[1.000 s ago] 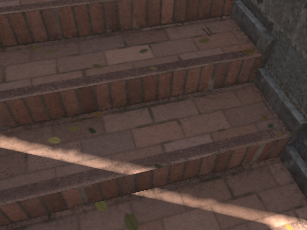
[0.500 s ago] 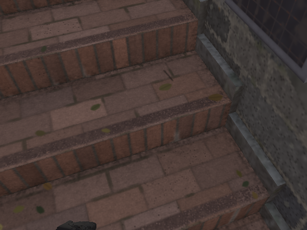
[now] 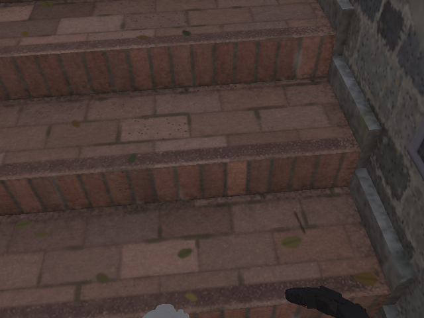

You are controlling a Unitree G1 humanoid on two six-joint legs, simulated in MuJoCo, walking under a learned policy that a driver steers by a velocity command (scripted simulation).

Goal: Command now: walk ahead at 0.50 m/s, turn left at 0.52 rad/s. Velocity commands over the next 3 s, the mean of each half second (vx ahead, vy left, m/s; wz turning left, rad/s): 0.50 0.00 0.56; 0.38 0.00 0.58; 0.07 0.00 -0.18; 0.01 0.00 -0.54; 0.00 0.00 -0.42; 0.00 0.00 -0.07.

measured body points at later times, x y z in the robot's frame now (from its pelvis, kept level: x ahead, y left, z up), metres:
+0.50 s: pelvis +0.31 +0.02 +0.16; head +0.34 +0.06 +0.60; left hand +0.51 +0.21 +0.08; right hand +0.30 -0.22 +0.03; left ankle +0.17 +0.08 -0.59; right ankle +0.52 -0.05 -0.37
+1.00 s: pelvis +0.57 +0.09 +0.29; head +0.61 +0.10 +0.74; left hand +0.42 +0.26 +0.15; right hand +0.86 +0.10 +0.20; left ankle +0.62 +0.29 -0.27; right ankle +0.55 -0.04 -0.44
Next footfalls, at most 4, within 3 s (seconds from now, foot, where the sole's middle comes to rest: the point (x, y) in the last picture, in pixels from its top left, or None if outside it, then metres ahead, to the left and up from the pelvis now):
0.06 left None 0.21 0.09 -0.63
0.56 right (248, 251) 0.59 -0.03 -0.47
1.14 left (117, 236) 0.62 0.33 -0.47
1.52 right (181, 127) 0.90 0.17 -0.32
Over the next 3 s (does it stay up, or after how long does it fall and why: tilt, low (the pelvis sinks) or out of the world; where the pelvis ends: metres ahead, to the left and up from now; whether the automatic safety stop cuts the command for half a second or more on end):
stays up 0.89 0.25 0.46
